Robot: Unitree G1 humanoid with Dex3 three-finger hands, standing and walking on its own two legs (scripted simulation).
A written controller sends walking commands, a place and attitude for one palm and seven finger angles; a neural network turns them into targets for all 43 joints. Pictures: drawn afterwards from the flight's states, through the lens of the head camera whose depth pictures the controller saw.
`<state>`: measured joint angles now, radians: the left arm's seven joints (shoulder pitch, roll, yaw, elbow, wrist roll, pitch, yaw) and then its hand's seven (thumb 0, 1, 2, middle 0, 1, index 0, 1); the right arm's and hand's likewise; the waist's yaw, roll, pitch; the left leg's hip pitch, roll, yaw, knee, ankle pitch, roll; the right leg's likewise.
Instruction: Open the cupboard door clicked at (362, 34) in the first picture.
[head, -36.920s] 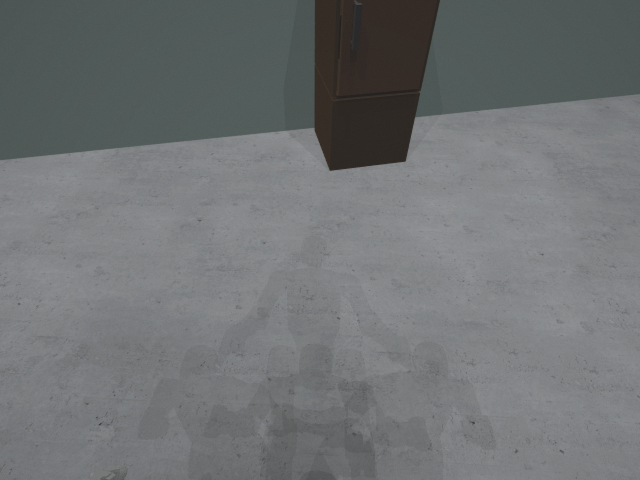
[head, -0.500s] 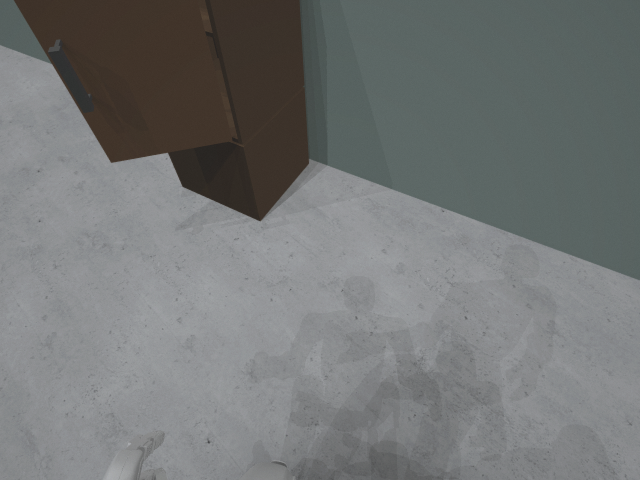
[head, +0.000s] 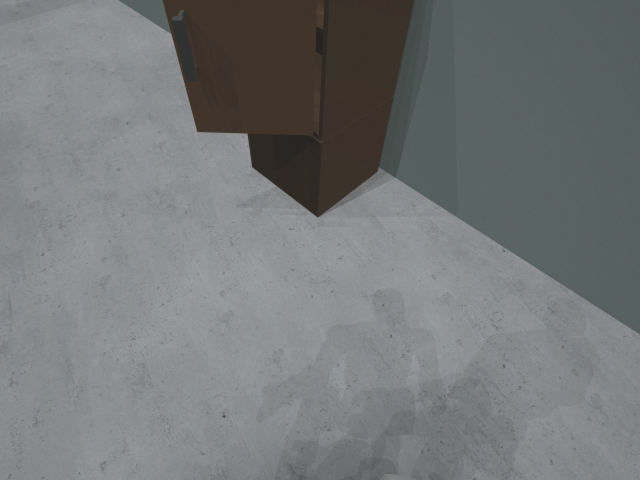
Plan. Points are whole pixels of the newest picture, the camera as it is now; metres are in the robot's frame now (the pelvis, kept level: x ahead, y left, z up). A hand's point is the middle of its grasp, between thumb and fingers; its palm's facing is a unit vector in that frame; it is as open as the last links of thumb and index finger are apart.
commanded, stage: take the last steps up to it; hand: left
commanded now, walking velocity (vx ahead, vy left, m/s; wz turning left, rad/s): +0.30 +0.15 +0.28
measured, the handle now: (187, 46) +1.07 +0.42 -0.05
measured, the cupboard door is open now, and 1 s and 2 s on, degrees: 44 44 44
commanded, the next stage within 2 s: come to a stop and stand still in 1.48 s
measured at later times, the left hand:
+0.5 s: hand out of the picture +0.00 +0.23 -0.19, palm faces +0.22 -0.96 -0.18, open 7.4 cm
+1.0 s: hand (176, 334) +0.33 +0.26 -0.15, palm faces +0.13 -0.97 -0.19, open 7.4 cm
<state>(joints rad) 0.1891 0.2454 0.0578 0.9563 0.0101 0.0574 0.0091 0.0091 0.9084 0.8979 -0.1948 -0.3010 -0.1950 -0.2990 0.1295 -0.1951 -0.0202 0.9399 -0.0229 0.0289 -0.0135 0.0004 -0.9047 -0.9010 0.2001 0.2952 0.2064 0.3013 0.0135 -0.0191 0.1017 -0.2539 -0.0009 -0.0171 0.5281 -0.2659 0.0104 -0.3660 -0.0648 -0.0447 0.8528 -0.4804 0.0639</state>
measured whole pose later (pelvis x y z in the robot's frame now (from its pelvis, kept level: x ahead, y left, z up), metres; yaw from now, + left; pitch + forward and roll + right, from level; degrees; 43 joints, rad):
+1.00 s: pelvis +0.26 +0.08 +0.00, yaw +7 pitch -1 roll +0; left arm 0.17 0.15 0.04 0.97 0.02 -0.06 0.00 0.00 0.91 0.90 -0.19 -0.30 -0.20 -0.30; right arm 0.32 -0.18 -0.04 1.12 -0.02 0.00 0.01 0.01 -0.91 -0.90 0.20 0.29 0.20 0.30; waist -0.04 0.02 0.07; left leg -0.39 0.05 0.05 1.06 -0.36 -0.01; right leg -0.23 -0.03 -0.14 0.50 -0.25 -0.04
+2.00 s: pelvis +0.51 +0.19 +0.00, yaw +7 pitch +0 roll -1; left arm 0.13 0.19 0.04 1.02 0.01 0.06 0.03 0.00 0.91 0.90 -0.20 -0.30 -0.20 -0.30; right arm 0.26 -0.14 -0.03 1.06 -0.02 0.02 -0.05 0.00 -0.91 -0.90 0.20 0.29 0.20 0.30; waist -0.02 -0.04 0.07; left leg -0.14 0.01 0.11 0.50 -0.36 0.05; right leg -0.38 -0.03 -0.03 0.82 -0.42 0.00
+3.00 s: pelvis +0.47 +0.15 +0.00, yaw +7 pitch -1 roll +1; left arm 0.27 0.16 -0.01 1.11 0.01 -0.01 0.03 0.01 0.91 0.90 -0.20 -0.30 -0.20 -0.30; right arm 0.37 -0.15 0.02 1.15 -0.01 -0.01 -0.02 0.00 -0.91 -0.90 0.20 0.29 0.20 0.30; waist -0.02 0.01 0.04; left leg -0.15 0.03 0.11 0.44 -0.26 -0.01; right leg -0.22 0.00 -0.03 0.48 -0.24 -0.03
